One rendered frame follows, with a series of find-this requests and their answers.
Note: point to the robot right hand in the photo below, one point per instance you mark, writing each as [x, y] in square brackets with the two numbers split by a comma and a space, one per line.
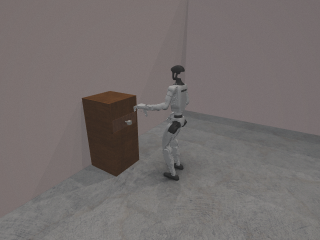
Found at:
[170, 117]

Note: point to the right robot upper arm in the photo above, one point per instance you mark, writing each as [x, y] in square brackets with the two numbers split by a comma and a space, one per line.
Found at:
[187, 96]

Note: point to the drawer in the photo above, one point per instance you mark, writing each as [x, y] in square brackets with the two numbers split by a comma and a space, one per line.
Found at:
[120, 123]

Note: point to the humanoid robot head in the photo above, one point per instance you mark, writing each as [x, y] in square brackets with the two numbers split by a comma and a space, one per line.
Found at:
[177, 69]

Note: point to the cabinet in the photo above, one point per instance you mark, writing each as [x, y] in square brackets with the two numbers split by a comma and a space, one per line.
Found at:
[112, 152]

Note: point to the left robot foot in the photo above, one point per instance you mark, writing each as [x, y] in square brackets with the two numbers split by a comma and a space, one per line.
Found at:
[170, 176]

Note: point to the left robot upper arm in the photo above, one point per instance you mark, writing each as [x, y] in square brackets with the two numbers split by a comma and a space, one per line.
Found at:
[170, 92]

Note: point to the robot left hand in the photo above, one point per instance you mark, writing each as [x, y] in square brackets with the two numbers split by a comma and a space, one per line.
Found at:
[140, 106]

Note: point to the left robot forearm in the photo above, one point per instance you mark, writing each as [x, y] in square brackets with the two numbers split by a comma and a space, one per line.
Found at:
[154, 107]

